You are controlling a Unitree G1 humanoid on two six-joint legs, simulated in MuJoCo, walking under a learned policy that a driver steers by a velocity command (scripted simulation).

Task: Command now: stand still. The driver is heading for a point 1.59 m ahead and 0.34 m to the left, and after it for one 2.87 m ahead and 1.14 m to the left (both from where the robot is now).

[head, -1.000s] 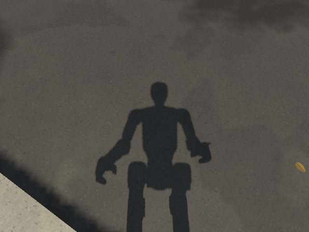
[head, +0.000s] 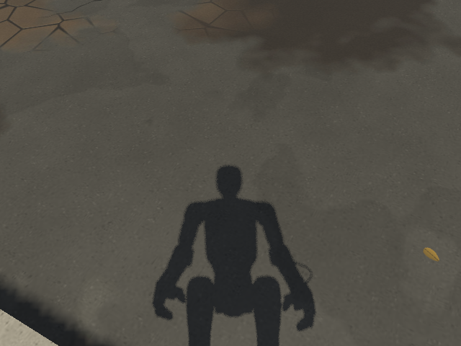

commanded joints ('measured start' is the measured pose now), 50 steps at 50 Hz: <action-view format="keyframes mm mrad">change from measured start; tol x4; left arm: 1 16 98 18 -19 -1 -10 4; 37 87 41 6 116 1 -16 13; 43 179 120 62 126 6 7 9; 50 30 95 78 57 3 -16 -5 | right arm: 1 21 -94 -14 -5 -1 -8 -3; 37 72 -36 5 110 -3 -11 -17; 45 2 -28 -10 12 -32 -34 8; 48 72 -15 -18 14 -19 -53 15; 50 235 -28 -33 66 -23 -61 13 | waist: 1 -1 -4 27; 36 2 -1 34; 39 10 -42 31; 43 48 -142 141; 48 -18 -104 120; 50 -84 -23 104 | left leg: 1 -10 74 -77 -56 5 32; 36 -19 72 -76 -43 36 36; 37 -12 61 -68 -43 -21 37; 40 -121 -21 0 86 -317 60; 42 -245 -38 48 216 -305 67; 45 -278 16 51 319 -244 77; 47 -216 19 63 248 -243 90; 49 20 -22 94 104 -169 97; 50 170 -5 49 39 -183 102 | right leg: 1 -48 -122 128 -93 -34 -25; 36 -28 -126 111 -75 41 -23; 38 -26 -115 125 -102 -152 -33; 39 -37 -111 142 -110 -314 -57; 41 -48 -174 251 -176 -577 -116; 42 -38 -235 328 -217 -635 -150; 44 -53 -305 396 -246 -573 -194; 47 -63 -297 340 -209 -473 -193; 50 -317 -168 185 -38 -418 -127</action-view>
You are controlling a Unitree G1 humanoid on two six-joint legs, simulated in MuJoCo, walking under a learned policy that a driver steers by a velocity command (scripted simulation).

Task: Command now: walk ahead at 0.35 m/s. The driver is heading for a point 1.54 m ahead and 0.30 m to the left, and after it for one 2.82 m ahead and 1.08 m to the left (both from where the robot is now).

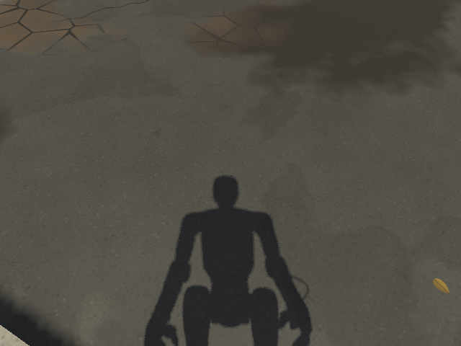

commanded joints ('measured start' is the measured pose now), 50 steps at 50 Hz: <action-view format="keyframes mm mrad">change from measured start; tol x32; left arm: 1 -160 43 2 -110 -6 -24 -7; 24 -580 45 7 -327 19 -64 -95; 32 178 219 68 -111 2 -83 -65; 50 91 117 21 -27 16 -79 -16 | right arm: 1 282 -117 -39 38 -7 -24 -6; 31 508 -33 -31 49 84 -60 -53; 50 -246 -77 -32 -233 -6 -44 35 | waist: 1 -150 174 127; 26 -177 10 220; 32 146 -137 -515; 39 -80 -5 120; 50 -15 -20 135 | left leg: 1 357 184 -310 -278 -202 49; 12 286 196 -179 -344 471 129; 25 246 129 -129 31 330 89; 29 178 75 -118 624 588 90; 31 -429 -73 -101 1416 -538 7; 32 -642 -44 -148 1495 -424 11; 42 -171 82 1 344 394 -23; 50 -227 39 36 62 184 38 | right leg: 1 -494 -44 38 157 -235 -68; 10 -539 -86 -71 552 180 17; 25 -481 -124 -89 -59 738 -15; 29 56 -86 -166 -134 702 -33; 31 846 -475 134 418 1538 -172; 34 537 -459 343 -2 445 -271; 40 -319 -221 31 -253 422 -149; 50 129 -286 -14 -102 626 -116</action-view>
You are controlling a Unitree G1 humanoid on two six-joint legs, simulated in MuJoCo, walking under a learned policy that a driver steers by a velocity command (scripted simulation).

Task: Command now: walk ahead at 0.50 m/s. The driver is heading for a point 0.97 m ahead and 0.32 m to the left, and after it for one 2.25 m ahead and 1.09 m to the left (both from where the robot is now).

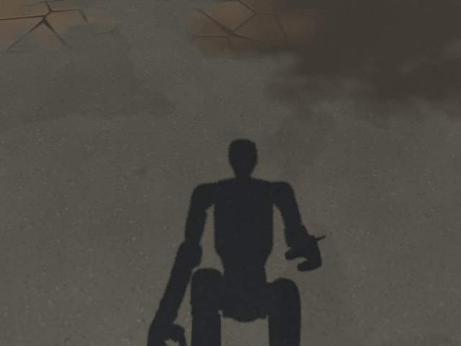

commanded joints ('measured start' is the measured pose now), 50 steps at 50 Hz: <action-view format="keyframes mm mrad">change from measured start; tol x16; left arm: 1 34 141 24 -21 17 8 9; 24 -485 51 9 -235 10 41 -19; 27 -378 77 24 -213 12 25 -9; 30 76 266 84 -104 56 -3 15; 34 -221 87 37 -145 10 5 0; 50 13 109 25 -61 4 -24 44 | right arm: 1 140 -98 -38 4 -5 -26 -8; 3 476 -253 -87 82 -33 -48 -26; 8 232 -105 -52 63 21 -28 -22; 31 532 -90 -39 136 45 -37 -36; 50 -16 -38 -33 -82 1 28 24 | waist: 1 -106 -35 8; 4 -183 213 -305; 7 -81 29 3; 25 -95 62 82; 31 53 -189 -342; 35 -64 -84 15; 50 -27 -77 85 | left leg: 1 212 -56 28 -101 -93 33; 2 449 -18 -35 -102 -84 67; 4 812 373 -766 -325 -250 242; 9 360 186 -303 -430 -81 114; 24 594 170 -114 -426 294 112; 28 593 144 -78 -104 650 67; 29 442 94 -55 127 473 47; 31 -16 -107 -94 681 -435 8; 32 -65 -34 -133 711 -352 20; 50 -89 3 61 70 39 15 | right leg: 1 -43 -283 102 160 766 -112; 2 -142 -232 63 376 716 -89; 4 -639 -2 51 980 -176 -29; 24 -670 -136 21 323 288 -9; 28 -321 -46 -14 196 209 -74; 29 -58 -127 74 169 205 -104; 30 277 -451 514 111 55 -205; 31 229 -521 749 -32 -24 -234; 36 -234 -345 213 -139 170 -76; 50 -8 -338 -130 -101 685 -62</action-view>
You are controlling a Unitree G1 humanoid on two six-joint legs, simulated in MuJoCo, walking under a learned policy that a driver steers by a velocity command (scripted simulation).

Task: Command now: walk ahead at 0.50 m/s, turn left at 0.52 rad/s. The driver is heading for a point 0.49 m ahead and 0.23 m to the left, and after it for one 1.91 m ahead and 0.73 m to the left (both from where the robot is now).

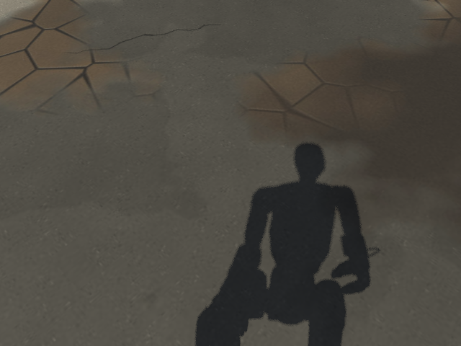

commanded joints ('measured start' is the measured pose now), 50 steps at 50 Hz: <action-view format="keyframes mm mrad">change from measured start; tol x32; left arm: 1 50 149 26 -23 1 0 15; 29 -564 160 1 -408 10 60 -54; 35 14 339 52 -315 33 23 1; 50 -76 194 20 -229 -1 -3 -42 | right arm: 1 -91 -30 1 -90 -4 -12 5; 7 325 -221 -79 9 -26 -25 -29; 36 443 -115 -24 -132 57 -61 -47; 50 30 -106 7 -206 -8 -7 15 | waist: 1 -10 -98 58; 32 -44 67 -31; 36 2 -375 -407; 50 -20 -113 -2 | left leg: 1 28 -43 61 -83 -47 37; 6 470 -178 61 -230 -208 160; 8 902 264 -810 -421 -262 389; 15 484 58 -347 -511 208 213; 33 604 5 -432 -215 586 64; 36 86 -255 -233 504 -565 2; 50 -16 -42 -131 128 -64 -47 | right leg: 1 0 -302 44 -8 756 -66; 5 46 -317 10 384 1117 -66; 8 -708 4 140 1264 -252 43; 29 -792 -61 288 413 266 69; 34 -116 -45 321 228 204 -22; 36 237 -506 1059 66 -28 -176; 50 -196 -245 246 -97 409 -113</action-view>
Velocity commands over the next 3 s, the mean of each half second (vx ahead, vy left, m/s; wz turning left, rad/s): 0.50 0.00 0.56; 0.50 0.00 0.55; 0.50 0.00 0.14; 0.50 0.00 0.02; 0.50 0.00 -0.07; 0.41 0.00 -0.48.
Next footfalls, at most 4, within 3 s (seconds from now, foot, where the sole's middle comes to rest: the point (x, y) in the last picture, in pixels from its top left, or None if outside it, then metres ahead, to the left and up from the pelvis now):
0.12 left None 0.22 0.08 -0.78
0.68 right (243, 304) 0.59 0.02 -0.78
1.20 left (139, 274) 0.68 0.35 -0.78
1.74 right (146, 182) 1.04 0.38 -0.78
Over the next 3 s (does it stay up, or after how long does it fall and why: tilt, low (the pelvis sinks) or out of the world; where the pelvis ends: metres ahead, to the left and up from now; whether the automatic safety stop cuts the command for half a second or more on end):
stays up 1.39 0.71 -0.01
